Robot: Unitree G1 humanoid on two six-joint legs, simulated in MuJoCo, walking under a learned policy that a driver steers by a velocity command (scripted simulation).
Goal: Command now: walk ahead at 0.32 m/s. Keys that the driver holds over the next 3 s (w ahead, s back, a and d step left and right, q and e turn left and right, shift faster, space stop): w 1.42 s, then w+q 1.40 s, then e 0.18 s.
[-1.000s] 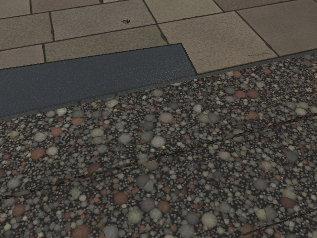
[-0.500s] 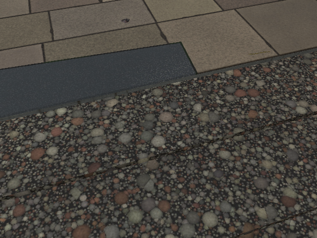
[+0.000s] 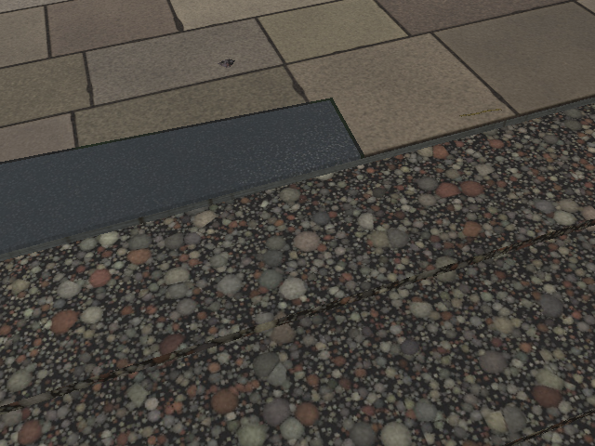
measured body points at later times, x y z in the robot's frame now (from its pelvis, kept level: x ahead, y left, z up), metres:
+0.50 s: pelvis +0.24 +0.02 +0.00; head +0.28 +0.02 +0.45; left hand +0.13 +0.25 -0.14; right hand +0.45 -0.19 -0.10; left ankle +0.36 +0.12 -0.70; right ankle +0.00 -0.10 -0.67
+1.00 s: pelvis +0.52 -0.03 +0.02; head +0.55 -0.05 +0.47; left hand +0.71 +0.21 -0.08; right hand +0.49 -0.30 -0.13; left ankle +0.37 +0.12 -0.69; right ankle +0.64 -0.14 -0.70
